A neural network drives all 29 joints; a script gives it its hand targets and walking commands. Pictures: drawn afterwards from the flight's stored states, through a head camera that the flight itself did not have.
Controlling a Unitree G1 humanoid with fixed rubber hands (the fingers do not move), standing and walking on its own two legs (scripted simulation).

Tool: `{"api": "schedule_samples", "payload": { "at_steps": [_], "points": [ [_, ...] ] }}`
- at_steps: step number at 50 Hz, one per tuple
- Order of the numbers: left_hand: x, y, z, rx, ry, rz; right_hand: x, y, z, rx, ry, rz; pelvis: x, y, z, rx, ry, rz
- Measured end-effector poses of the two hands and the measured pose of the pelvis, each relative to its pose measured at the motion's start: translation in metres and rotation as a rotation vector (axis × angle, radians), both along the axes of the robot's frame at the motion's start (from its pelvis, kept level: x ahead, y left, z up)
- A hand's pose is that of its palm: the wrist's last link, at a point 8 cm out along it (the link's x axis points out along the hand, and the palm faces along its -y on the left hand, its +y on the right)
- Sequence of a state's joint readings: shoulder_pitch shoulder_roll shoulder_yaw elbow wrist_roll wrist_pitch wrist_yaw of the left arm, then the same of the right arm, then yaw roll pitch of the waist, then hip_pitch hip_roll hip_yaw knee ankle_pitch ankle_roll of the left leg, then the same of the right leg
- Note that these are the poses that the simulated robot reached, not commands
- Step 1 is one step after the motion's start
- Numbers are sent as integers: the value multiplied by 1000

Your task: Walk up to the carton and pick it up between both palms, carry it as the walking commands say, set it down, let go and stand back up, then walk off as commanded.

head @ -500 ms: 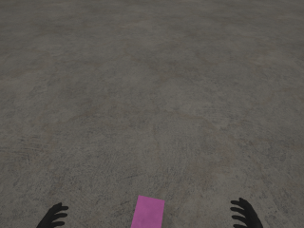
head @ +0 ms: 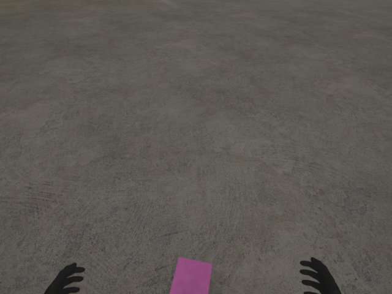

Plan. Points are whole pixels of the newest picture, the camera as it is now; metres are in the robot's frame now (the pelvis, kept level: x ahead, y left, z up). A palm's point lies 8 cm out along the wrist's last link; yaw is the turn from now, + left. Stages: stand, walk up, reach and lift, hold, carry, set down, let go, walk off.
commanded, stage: stand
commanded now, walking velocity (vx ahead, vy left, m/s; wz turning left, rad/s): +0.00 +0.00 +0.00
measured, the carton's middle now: (190, 292) +0.37 +0.03 -0.68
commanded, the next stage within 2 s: walk off in 0.68 s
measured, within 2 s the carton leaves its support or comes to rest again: neither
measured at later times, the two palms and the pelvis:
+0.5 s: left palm out of the picture +0.13 +0.29 -0.06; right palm out of the picture +0.16 -0.26 -0.06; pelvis -0.01 +0.00 +0.00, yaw +0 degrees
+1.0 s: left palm out of the picture +0.09 +0.29 -0.08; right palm out of the picture +0.13 -0.27 -0.08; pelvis -0.02 +0.00 +0.00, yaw +0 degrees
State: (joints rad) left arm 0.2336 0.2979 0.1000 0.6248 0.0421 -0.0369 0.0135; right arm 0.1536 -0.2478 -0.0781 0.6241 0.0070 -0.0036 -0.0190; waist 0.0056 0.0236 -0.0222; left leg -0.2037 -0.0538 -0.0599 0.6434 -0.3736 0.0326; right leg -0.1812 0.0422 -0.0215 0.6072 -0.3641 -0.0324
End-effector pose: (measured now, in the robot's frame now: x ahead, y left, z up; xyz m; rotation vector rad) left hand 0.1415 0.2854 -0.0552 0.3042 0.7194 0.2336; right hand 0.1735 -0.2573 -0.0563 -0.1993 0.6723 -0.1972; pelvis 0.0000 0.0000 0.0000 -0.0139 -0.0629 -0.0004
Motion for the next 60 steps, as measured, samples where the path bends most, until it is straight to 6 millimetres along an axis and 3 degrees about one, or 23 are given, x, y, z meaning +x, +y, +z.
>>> {"api": "schedule_samples", "payload": {
  "at_steps": [27, 42, 54, 60],
  "points": [
    [-18, 6, -3, 9, 21, 7, -18, -7, -4, -14, 24, -6, -11, 0, 0, 0, -16, 0],
    [-37, 10, -11, 8, 76, 13, -37, -12, -12, -22, 73, -12, -21, 0, 0, -1, -30, 0],
    [-51, 0, -29, -40, 176, 47, -53, -9, -26, 7, 194, -7, -22, 2, 0, -2, -29, 1],
    [-55, 8, -36, -34, 222, 68, -59, -6, -30, 0, 259, -10, -20, 8, 0, -2, -15, 5]
  ]
}}
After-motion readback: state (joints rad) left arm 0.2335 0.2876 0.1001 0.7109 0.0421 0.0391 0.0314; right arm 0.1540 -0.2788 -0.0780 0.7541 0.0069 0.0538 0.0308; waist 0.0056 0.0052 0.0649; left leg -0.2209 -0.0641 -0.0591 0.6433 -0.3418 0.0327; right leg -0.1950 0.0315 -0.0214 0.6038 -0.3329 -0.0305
